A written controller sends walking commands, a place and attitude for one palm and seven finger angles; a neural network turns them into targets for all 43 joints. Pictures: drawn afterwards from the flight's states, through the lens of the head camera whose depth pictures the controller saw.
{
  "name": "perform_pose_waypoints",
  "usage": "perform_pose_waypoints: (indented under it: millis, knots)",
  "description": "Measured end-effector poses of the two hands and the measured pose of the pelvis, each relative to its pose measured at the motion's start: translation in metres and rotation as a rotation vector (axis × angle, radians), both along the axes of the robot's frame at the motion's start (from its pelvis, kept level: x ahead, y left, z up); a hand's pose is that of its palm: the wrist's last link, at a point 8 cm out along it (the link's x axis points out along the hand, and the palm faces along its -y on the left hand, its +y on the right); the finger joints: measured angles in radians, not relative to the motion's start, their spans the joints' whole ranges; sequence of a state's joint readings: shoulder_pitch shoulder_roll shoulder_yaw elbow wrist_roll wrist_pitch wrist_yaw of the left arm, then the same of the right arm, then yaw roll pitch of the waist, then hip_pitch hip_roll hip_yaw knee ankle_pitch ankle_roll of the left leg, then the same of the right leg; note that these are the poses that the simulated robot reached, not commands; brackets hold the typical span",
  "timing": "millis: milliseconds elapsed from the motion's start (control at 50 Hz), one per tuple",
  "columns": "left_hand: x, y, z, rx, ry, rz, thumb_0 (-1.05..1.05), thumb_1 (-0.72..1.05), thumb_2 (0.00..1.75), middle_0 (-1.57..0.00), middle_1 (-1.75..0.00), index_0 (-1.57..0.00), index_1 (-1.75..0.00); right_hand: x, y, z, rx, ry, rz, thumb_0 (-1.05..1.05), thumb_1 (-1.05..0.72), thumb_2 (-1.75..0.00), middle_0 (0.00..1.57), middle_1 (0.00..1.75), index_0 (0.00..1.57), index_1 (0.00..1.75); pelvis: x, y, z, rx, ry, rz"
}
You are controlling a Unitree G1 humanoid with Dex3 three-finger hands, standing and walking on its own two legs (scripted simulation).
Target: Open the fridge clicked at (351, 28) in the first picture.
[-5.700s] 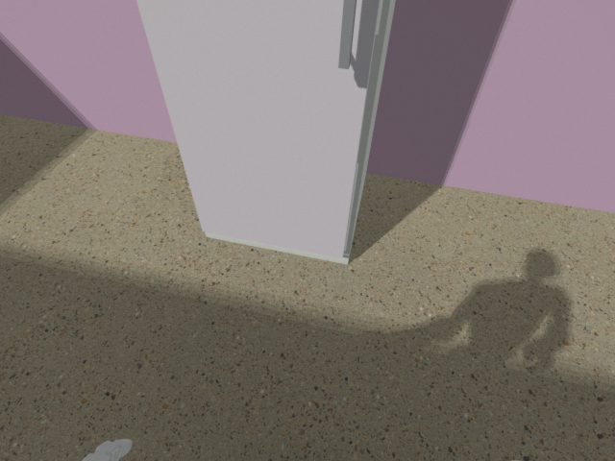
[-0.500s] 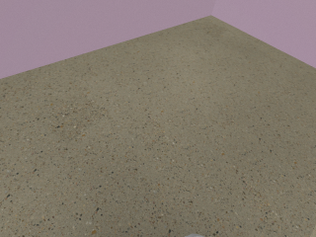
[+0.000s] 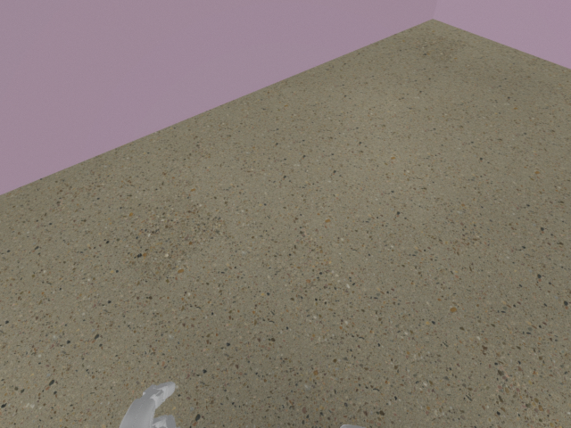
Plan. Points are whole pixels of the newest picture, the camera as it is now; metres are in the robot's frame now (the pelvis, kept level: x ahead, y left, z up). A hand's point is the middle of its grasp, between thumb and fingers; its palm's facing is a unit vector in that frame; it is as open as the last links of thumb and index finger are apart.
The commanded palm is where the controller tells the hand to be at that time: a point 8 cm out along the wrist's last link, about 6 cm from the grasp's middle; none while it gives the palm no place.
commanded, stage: turn to face it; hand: right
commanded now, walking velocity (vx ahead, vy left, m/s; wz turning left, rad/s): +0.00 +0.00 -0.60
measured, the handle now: out of the picture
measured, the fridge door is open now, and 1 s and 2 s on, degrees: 0 0 0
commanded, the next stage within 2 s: none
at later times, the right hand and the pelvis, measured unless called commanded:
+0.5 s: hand out of the picture +0.15 -0.24 -0.14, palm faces +0.21 +0.96 -0.19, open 7.4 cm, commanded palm none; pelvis +0.04 -0.03 +0.02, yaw -13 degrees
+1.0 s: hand out of the picture -0.01 -0.18 -0.12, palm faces +0.55 +0.78 -0.31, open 7.4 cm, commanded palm none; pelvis +0.03 +0.04 +0.02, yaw -34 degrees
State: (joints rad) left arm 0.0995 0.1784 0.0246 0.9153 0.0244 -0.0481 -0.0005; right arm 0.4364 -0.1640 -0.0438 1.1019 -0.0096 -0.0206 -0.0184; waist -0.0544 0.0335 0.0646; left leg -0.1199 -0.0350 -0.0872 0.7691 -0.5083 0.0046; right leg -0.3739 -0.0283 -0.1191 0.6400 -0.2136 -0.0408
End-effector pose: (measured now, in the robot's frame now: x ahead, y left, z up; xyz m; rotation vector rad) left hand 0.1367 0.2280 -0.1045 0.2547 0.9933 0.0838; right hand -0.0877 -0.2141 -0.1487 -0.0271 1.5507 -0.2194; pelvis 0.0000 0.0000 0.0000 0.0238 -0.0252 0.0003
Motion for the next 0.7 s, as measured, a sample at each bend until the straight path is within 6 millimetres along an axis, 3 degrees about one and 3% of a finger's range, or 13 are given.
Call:
perform_pose_waypoints:
  millis: [120, 200, 320, 420, 520, 620, 700]
  knots:
    - [-0.034, -0.028, 0.0, -0.001, 0.142, 0.062, 0.0, 0.92, 0.9, -0.2, -0.3, -0.2, -0.3, 0.083, -0.036, 0.007, -0.021, -0.134, 0.043, 0.01, -0.91, -0.9, 0.2, 0.3, 0.2, 0.3, 0.02, -0.024, 0.015, 0.013, -0.005, -0.029]
    - [-0.06, -0.026, 0.002, 0.032, 0.248, 0.092, -0.01, 0.95, 0.9, -0.21, -0.3, -0.2, -0.3, 0.139, -0.054, 0.016, -0.041, -0.269, 0.043, 0.01, -0.91, -0.9, 0.19, 0.3, 0.19, 0.3, 0.025, -0.035, 0.02, 0.019, 0.011, -0.069]
    - [-0.089, -0.024, 0.003, 0.044, 0.356, 0.116, 0.0, 0.93, 0.9, -0.21, -0.3, -0.2, -0.3, 0.192, -0.07, 0.027, -0.072, -0.39, 0.034, 0.01, -0.91, -0.9, 0.19, 0.3, 0.19, 0.3, 0.032, -0.04, 0.021, 0.022, 0.025, -0.128]
    - [-0.097, -0.023, 0.002, 0.041, 0.396, 0.109, 0.01, 0.92, 0.9, -0.21, -0.3, -0.2, -0.3, 0.211, -0.075, 0.034, -0.092, -0.434, 0.017, 0.01, -0.91, -0.9, 0.19, 0.3, 0.19, 0.3, 0.035, -0.037, 0.022, 0.026, 0.036, -0.183]
    - [-0.089, -0.017, -0.001, 0.037, 0.414, 0.067, 0.01, 0.91, 0.9, -0.21, -0.3, -0.2, -0.3, 0.215, -0.072, 0.041, -0.114, -0.458, -0.018, 0.01, -0.91, -0.9, 0.19, 0.3, 0.2, 0.3, 0.036, -0.029, 0.022, 0.027, 0.048, -0.247]
    - [-0.068, -0.001, -0.005, 0.042, 0.411, -0.004, 0.01, 0.91, 0.9, -0.21, -0.3, -0.2, -0.3, 0.207, -0.064, 0.049, -0.145, -0.474, -0.072, 0.01, -0.91, -0.9, 0.19, 0.3, 0.2, 0.3, 0.035, -0.015, 0.021, 0.025, 0.056, -0.317]
    - [-0.04, 0.016, -0.011, 0.046, 0.386, -0.07, 0.01, 0.91, 0.9, -0.21, -0.3, -0.2, -0.3, 0.188, -0.052, 0.054, -0.182, -0.472, -0.124, 0.01, -0.91, -0.9, 0.2, 0.3, 0.2, 0.3, 0.035, 0.002, 0.02, 0.018, 0.057, -0.368]
